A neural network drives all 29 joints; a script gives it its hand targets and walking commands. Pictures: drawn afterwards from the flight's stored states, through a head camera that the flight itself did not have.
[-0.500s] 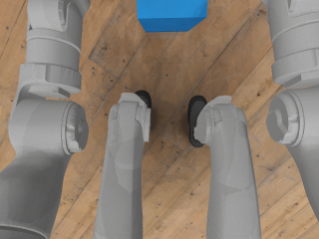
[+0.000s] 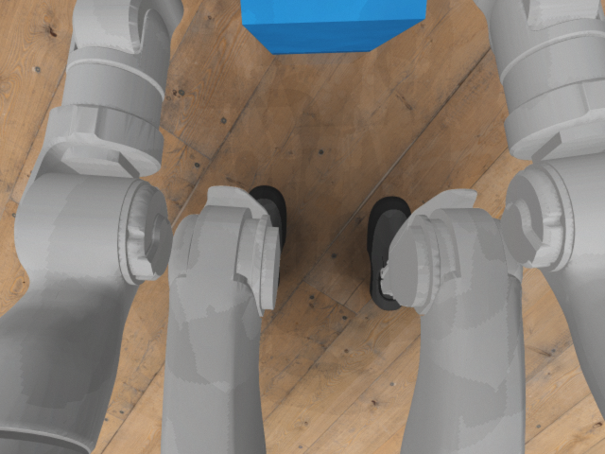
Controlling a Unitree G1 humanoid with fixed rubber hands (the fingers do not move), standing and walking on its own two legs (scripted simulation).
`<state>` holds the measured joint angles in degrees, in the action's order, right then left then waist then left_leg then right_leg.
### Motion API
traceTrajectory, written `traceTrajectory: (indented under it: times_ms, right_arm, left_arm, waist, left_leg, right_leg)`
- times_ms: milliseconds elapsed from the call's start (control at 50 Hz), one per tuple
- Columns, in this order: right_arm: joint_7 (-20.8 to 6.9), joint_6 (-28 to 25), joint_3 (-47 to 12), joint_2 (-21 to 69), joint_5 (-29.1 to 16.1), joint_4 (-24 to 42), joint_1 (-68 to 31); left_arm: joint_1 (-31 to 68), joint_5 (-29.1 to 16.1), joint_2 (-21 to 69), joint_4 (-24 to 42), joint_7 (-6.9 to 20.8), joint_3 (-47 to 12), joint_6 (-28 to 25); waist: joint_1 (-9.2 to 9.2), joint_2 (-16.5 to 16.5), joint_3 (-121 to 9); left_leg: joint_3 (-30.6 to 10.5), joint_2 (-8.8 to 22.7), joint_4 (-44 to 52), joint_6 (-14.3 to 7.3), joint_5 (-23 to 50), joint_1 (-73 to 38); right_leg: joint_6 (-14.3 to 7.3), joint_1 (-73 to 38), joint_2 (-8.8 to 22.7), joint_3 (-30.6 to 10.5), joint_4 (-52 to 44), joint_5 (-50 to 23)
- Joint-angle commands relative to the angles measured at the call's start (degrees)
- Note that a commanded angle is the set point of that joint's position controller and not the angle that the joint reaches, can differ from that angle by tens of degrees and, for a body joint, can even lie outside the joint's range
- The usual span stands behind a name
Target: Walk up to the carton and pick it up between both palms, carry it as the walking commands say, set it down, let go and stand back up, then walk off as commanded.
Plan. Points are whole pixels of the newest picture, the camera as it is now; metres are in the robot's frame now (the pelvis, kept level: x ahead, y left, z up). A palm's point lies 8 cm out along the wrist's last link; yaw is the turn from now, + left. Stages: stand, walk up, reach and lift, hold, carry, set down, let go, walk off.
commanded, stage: reach and lift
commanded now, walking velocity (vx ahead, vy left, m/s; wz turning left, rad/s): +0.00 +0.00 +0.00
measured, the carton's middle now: out of the picture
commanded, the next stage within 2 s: none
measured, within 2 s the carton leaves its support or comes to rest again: leaves its support in 1.54 s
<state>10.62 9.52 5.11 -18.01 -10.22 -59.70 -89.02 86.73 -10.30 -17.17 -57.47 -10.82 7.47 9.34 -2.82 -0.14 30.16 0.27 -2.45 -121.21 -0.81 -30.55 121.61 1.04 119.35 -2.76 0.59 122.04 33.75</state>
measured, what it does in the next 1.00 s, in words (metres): stands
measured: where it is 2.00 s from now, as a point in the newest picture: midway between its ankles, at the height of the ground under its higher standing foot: (326, 266)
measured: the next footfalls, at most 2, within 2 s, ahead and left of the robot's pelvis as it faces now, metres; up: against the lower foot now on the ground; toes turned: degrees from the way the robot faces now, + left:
none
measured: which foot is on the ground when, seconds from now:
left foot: down 0.00-1.00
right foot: down 0.00-1.00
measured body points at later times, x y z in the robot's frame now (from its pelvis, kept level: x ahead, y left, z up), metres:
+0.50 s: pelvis +0.01 +0.00 -0.04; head +0.39 +0.01 +0.19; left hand +0.57 +0.19 -0.22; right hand +0.58 -0.12 -0.22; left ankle +0.13 +0.11 -0.36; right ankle +0.12 -0.12 -0.36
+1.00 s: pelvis +0.01 +0.00 -0.03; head +0.38 +0.01 +0.20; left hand +0.57 +0.15 -0.22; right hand +0.58 -0.09 -0.22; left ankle +0.13 +0.11 -0.36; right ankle +0.12 -0.12 -0.36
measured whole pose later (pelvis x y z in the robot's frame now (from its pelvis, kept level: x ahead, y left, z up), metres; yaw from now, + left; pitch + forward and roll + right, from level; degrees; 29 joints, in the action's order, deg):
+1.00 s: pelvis +0.01 +0.00 -0.03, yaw +0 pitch +31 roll +0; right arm 11.0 5.5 1.6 -14.1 -10.4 -63.7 -90.2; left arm 90.9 -10.5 -14.7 -66.4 -10.0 5.4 5.0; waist -2.8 0.3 30.0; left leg 1.1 -1.4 -127.3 -0.6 -32.1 126.1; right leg 1.1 124.9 -3.9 0.1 128.5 34.6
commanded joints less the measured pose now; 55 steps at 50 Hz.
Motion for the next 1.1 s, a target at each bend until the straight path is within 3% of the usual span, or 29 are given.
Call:
traceTrajectory:
  times_ms: [0, 20, 40, 80, 100, 140, 160, 180, 220, 240, 260, 320, 360, 400, 480, 500, 520, 540, 560, 580, 600, 640, 700, 860, 900, 960, 980, 1020, 1080]
  right_arm:
    - [0.8, -4.3, -2.3, -8.6, -1.6, 13.9, -26.4]
    - [1.0, -4.4, -1.7, -10.7, -0.3, 20.2, -27.5]
    - [0.6, -4.6, -1.0, -9.0, -0.8, 9.6, -24.7]
    - [-0.3, -4.5, -3.3, -6.9, -2.5, 13.3, -23.2]
    - [-0.2, -4.7, -1.1, -8.4, -1.0, 6.5, -21.9]
    - [-0.4, -5.5, -2.1, -7.3, -2.3, 12.4, -24.1]
    - [-0.2, -6.3, -2.6, -7.3, -3.0, 12.4, -23.3]
    - [-0.1, -6.3, 0.2, -8.8, -1.1, 8.4, -20.5]
    - [-0.2, -6.7, -1.5, -8.0, -2.3, 13.7, -21.2]
    - [-0.6, -6.6, -4.3, -7.0, -3.8, 12.8, -23.3]
    - [-0.7, -6.0, -3.1, -6.7, -2.3, 9.5, -20.1]
    - [-1.5, -4.8, -5.0, -2.4, -3.4, 4.6, -19.1]
    - [-1.7, -5.3, -4.7, -3.7, -2.8, 9.8, -20.9]
    - [-1.5, -6.1, -3.4, -4.0, -3.1, 9.0, -19.9]
    - [0.2, -7.0, -1.6, -7.7, -1.7, 16.1, -23.4]
    - [0.2, -6.2, -3.0, -6.1, -1.1, 11.2, -21.0]
    - [-0.1, -5.8, -2.3, -3.9, -0.4, 9.2, -17.7]
    - [-0.3, -5.6, -5.0, -2.8, -3.2, 8.9, -21.0]
    - [-0.8, -5.6, -5.5, -3.1, -3.0, 12.3, -21.5]
    - [-1.0, -5.0, -6.7, -0.9, -2.5, 5.3, -19.4]
    - [-1.1, -5.4, -5.4, -1.7, -2.5, 11.2, -21.8]
    - [-1.2, -5.4, -4.1, -0.3, -1.7, 7.9, -20.0]
    - [-0.8, -6.3, -4.1, -2.2, -1.8, 10.3, -22.7]
    - [-0.5, -6.3, -3.6, 4.0, 0.3, 6.1, -23.1]
    - [-1.2, -6.4, -3.6, 4.9, 0.5, 5.1, -24.9]
    - [-3.9, -6.2, -9.9, 21.3, -1.0, 9.1, -31.0]
    - [-4.7, -6.4, -9.6, 24.9, 0.0, 7.7, -30.3]
    - [-6.7, -5.6, -10.0, 33.5, 1.7, 5.1, -33.1]
    - [-12.4, -3.6, -12.9, 54.6, 1.4, 8.1, -38.7]
  left_arm:
    - [25.0, -1.8, -7.7, 13.8, 0.2, -2.0, -4.3]
    - [26.4, -4.8, -6.0, 19.3, 0.5, -3.4, -4.1]
    - [24.4, -3.5, -6.0, 9.5, 1.2, -4.0, -4.3]
    - [22.7, -2.2, -8.3, 12.2, 0.9, -2.3, -4.6]
    - [22.2, -2.2, -7.9, 7.4, 1.0, -2.3, -4.7]
    - [23.6, -2.7, -7.7, 10.0, 1.2, -2.3, -5.3]
    - [21.3, -1.1, -10.1, 9.4, 0.9, 0.6, -5.9]
    - [20.3, -1.3, -9.5, 6.6, 1.0, 0.5, -5.8]
    - [22.5, -2.3, -7.8, 14.0, 1.4, -2.0, -6.5]
    - [18.8, -3.7, -5.1, 6.5, 2.0, -2.5, -5.9]
    - [20.3, -3.8, -5.8, 7.2, 2.0, -3.2, -5.8]
    - [20.3, -3.6, -7.2, 1.9, 2.6, -3.0, -5.7]
    - [21.4, -3.3, -6.3, 7.0, 2.5, -2.5, -6.1]
    - [19.0, -1.7, -8.2, 5.9, 2.3, 0.1, -6.8]
    - [21.7, -3.6, -7.5, 11.3, 1.4, -1.3, -6.9]
    - [18.8, -2.6, -8.2, 6.2, 1.9, -0.7, -6.7]
    - [17.0, -3.4, -5.2, 5.6, 2.3, -2.1, -6.2]
    - [18.7, -3.7, -5.0, 1.8, 2.8, -2.9, -6.0]
    - [20.4, -4.7, -4.5, 6.5, 2.8, -4.4, -6.2]
    - [20.8, -3.8, -4.2, 2.2, 3.2, -3.2, -6.2]
    - [21.7, -2.4, -5.9, 6.9, 2.6, -2.1, -6.8]
    - [24.4, -3.6, -4.1, 8.5, 2.4, -4.4, -7.4]
    - [22.1, -1.3, -4.4, 5.8, 1.7, -1.2, -7.2]
    - [24.7, -1.1, 1.1, 3.1, 1.8, -3.6, -7.1]
    - [25.5, 1.1, 3.1, 0.1, 1.5, -2.2, -7.0]
    - [32.4, -2.4, 18.8, 6.0, 4.7, -8.1, -6.9]
    - [33.6, -2.6, 22.4, 4.7, 5.8, -9.4, -6.8]
    - [35.7, -1.3, 33.3, 1.3, 8.6, -9.0, -5.7]
    - [41.1, 1.4, 49.9, 2.1, 14.1, -11.1, -3.8]
  waist:
    - [-0.44, 0.0, -109.0]
    - [3.05, 1.7, -114.2]
    - [1.85, 0.0, -98.9]
    - [-0.07, 1.8, -103.0]
    - [1.38, 1.5, -95.8]
    - [1.0, 0.8, -99.5]
    - [-2.44, 0.7, -101.1]
    - [0.21, 0.5, -95.7]
    - [-0.49, -2.9, -102.3]
    - [-1.75, -0.7, -97.8]
    - [0.21, -0.6, -95.8]
    - [-1.3, 2.9, -87.1]
    - [-0.12, 3.5, -91.9]
    - [-2.36, 2.6, -93.8]
    - [0.25, 0.8, -100.3]
    - [-0.75, 1.3, -95.1]
    - [1.57, 1.3, -95.1]
    - [-0.74, 1.6, -92.5]
    - [-0.27, 0.9, -92.3]
    - [-1.17, 2.4, -88.5]
    - [-2.94, 0.6, -91.1]
    - [0.78, 0.4, -90.8]
    - [-1.84, 0.3, -92.7]
    - [0.53, -0.5, -88.3]
    - [-1.49, 0.0, -83.9]
    - [-0.7, 1.5, -87.8]
    - [1.51, 1.8, -86.5]
    - [1.56, 3.4, -84.3]
    - [-4.09, 4.0, -80.3]
  left_leg:
    - [1.0, -2.1, 5.9, 2.4, 30.3, -53.2]
    - [0.0, -2.3, 4.7, 2.2, 33.7, -56.2]
    - [0.5, -1.5, 4.8, 2.1, 27.5, -47.2]
    - [-0.3, -1.7, 3.4, 1.6, 31.4, -52.4]
    - [0.2, -1.5, 3.7, 2.3, 26.6, -46.1]
    - [-0.4, -1.1, 1.9, 2.0, 29.9, -50.2]
    - [0.5, -1.3, 1.5, 2.1, 31.3, -50.5]
    - [0.1, -0.9, 1.7, 2.3, 28.4, -47.9]
    - [0.0, -1.5, 1.4, 2.7, 33.4, -52.7]
    - [0.0, -0.9, 1.4, 2.0, 31.4, -48.5]
    - [0.1, -0.7, 1.6, 2.4, 29.7, -47.8]
    - [0.8, -0.7, 2.5, 1.3, 24.1, -40.4]
    - [0.1, -0.4, 2.1, 1.4, 25.8, -43.6]
    - [0.9, -0.9, 1.5, 1.6, 27.2, -43.0]
    - [-0.4, -1.0, 0.7, 1.8, 33.0, -50.0]
    - [1.2, -0.7, 0.7, 1.9, 29.6, -44.7]
    - [0.1, -1.1, 2.0, 1.7, 29.6, -44.5]
    - [1.3, -0.6, 2.1, 1.4, 25.6, -42.3]
    - [0.9, -1.0, 2.0, 1.4, 27.7, -42.8]
    - [2.0, -0.7, 1.8, 1.8, 23.7, -40.7]
    - [1.2, -0.9, 2.4, 1.5, 26.2, -42.9]
    - [0.1, -1.2, 2.9, 2.0, 26.9, -44.4]
    - [0.4, -1.2, 2.2, 2.0, 27.1, -46.7]
    - [0.6, -2.0, 4.0, 2.6, 26.3, -44.1]
    - [0.0, -2.3, 4.7, 1.9, 24.5, -43.4]
    - [0.0, -3.1, 3.7, 1.5, 26.7, -42.2]
    - [0.0, -3.2, 3.3, 1.8, 25.4, -41.7]
    - [1.8, -3.5, 1.4, 1.8, 22.4, -39.2]
    - [2.9, -4.4, 2.0, 0.9, 20.4, -34.9]
  right_leg:
    - [0.0, -39.9, -2.5, 1.8, -6.7, -25.6]
    - [-0.1, -41.6, -2.6, 1.8, -6.2, -27.7]
    - [-0.3, -36.1, -2.2, 1.2, -6.3, -23.5]
    - [0.6, -35.3, -2.2, 1.2, -5.0, -24.4]
    - [0.4, -33.2, -2.1, 1.6, -4.7, -21.7]
    - [0.2, -33.6, -1.8, 1.3, -3.6, -22.6]
    - [0.6, -35.6, -2.2, 1.1, -2.6, -24.5]
    - [0.2, -30.9, -2.1, 2.2, -2.7, -21.3]
    - [-0.2, -33.9, -2.5, 1.3, -2.4, -24.9]
    - [-0.4, -33.6, -2.1, 0.8, -2.2, -24.3]
    - [-0.5, -32.8, -1.8, 1.3, -2.5, -23.3]
    - [0.6, -29.6, -1.8, 1.5, -3.3, -20.0]
    - [0.6, -30.8, -1.8, 1.2, -2.8, -21.0]
    - [0.5, -33.2, -2.0, 0.9, -2.5, -23.0]
    - [-0.1, -32.7, -2.6, 1.1, -1.6, -25.1]
    - [0.3, -33.0, -2.2, 0.6, -2.7, -24.1]
    - [0.4, -33.4, -2.8, 1.0, -2.5, -25.2]
    - [0.6, -33.1, -2.4, 0.7, -3.9, -21.9]
    - [0.7, -30.6, -3.1, 0.4, -3.2, -23.0]
    - [0.4, -31.8, -2.1, -0.1, -4.4, -19.4]
    - [0.6, -31.3, -2.9, 0.2, -3.2, -21.5]
    - [0.5, -28.7, -3.3, 1.2, -2.7, -21.4]
    - [0.1, -31.4, -3.1, 0.5, -3.5, -21.1]
    - [0.9, -28.8, -4.6, 1.4, -4.0, -21.4]
    - [0.8, -24.9, -4.9, 1.0, -4.2, -18.3]
    - [0.2, -29.0, -5.2, 0.1, -3.8, -22.2]
    - [0.5, -27.8, -5.1, 1.0, -3.4, -21.7]
    - [0.5, -29.5, -5.2, 0.2, -3.5, -19.6]
    - [0.4, -26.7, -6.1, 0.1, -2.8, -17.9]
